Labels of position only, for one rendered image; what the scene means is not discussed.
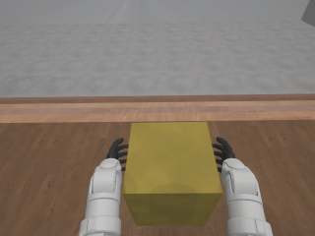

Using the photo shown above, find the robot left forearm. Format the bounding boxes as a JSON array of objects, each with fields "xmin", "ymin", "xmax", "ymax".
[{"xmin": 78, "ymin": 158, "xmax": 122, "ymax": 236}]

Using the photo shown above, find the carton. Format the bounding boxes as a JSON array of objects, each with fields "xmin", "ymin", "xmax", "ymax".
[{"xmin": 122, "ymin": 122, "xmax": 222, "ymax": 226}]

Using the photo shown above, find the robot left hand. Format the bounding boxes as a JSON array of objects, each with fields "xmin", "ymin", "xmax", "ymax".
[{"xmin": 106, "ymin": 138, "xmax": 129, "ymax": 171}]

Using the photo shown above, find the robot right hand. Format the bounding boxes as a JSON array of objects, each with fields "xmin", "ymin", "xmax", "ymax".
[{"xmin": 212, "ymin": 137, "xmax": 235, "ymax": 173}]

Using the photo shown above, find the robot right forearm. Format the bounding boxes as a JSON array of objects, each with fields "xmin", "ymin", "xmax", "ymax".
[{"xmin": 221, "ymin": 158, "xmax": 274, "ymax": 236}]

